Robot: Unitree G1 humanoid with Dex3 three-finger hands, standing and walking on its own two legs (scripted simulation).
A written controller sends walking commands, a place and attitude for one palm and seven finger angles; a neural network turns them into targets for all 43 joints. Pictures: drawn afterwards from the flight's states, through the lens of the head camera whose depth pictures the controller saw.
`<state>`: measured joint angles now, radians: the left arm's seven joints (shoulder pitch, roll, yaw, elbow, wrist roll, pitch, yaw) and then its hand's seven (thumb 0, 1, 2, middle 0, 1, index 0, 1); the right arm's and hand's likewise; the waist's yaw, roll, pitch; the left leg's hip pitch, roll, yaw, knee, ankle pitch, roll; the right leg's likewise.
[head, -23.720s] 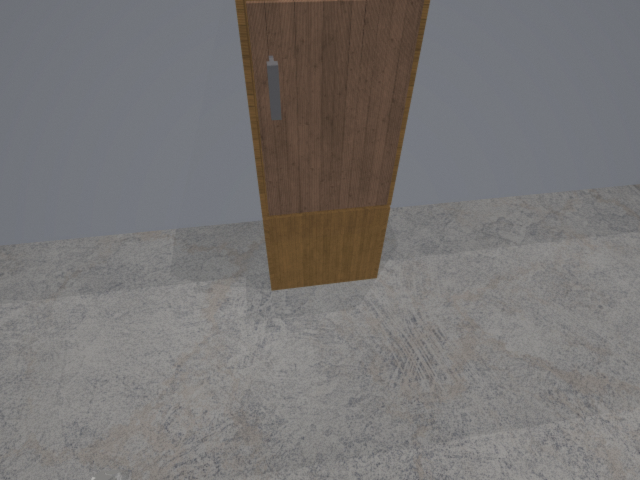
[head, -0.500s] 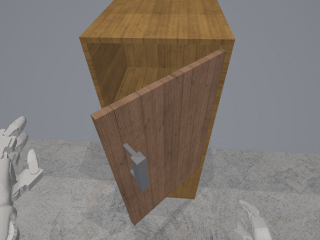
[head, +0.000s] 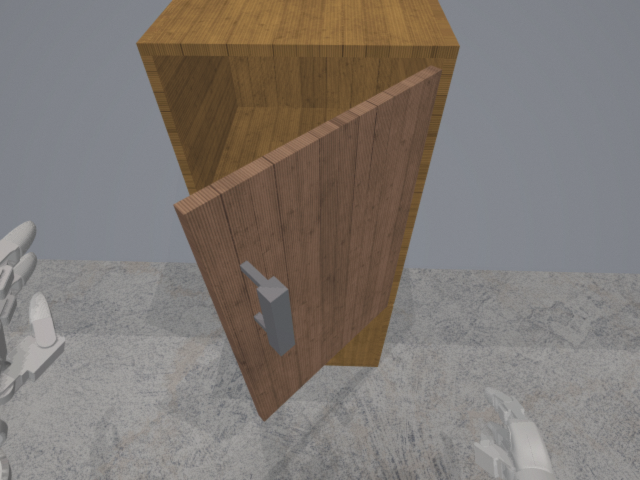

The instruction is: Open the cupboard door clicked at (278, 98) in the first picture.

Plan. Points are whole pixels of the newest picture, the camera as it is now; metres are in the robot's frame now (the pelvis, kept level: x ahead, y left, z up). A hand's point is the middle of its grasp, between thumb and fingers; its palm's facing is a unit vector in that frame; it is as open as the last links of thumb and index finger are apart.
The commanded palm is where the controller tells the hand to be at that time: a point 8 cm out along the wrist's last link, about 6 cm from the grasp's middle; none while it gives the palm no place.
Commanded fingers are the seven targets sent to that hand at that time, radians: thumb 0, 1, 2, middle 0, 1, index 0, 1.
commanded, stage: step back with the hand held close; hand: left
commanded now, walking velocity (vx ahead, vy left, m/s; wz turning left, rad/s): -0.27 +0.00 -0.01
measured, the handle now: (266, 308) +0.30 +0.09 +0.07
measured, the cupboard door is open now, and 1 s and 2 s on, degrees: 46 46 46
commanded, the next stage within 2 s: stop stepping back and stand still in 0.60 s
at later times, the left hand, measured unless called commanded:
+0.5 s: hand out of the picture +0.06 +0.29 +0.16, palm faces +0.48 -0.74 -0.47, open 7.4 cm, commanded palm +0.01 +0.33 +0.17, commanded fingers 0.00 0.90 0.90 -0.20 -0.30 -0.20 -0.30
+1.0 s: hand out of the picture -0.03 +0.25 +0.17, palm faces +0.39 -0.79 -0.47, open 7.4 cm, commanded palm -0.08 +0.30 +0.17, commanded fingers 0.00 0.90 0.90 -0.20 -0.30 -0.20 -0.30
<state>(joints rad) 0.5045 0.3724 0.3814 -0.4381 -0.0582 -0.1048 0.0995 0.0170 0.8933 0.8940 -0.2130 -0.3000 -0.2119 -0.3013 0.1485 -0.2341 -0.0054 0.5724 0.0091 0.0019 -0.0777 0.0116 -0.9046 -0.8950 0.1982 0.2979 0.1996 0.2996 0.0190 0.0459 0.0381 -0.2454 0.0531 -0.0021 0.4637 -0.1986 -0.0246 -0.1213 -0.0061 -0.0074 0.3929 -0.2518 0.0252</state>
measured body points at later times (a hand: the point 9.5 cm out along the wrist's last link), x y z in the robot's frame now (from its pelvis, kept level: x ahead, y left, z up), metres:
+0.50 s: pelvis -0.11 +0.02 -0.02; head -0.09 +0.02 +0.43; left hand +0.03 +0.32 +0.18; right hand +0.07 -0.20 -0.10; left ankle +0.00 +0.13 -0.73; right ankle -0.05 -0.12 -0.74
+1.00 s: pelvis -0.22 +0.00 -0.01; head -0.22 +0.00 +0.44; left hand -0.05 +0.29 +0.19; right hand -0.06 -0.22 -0.10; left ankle -0.14 +0.12 -0.71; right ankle -0.30 -0.08 -0.74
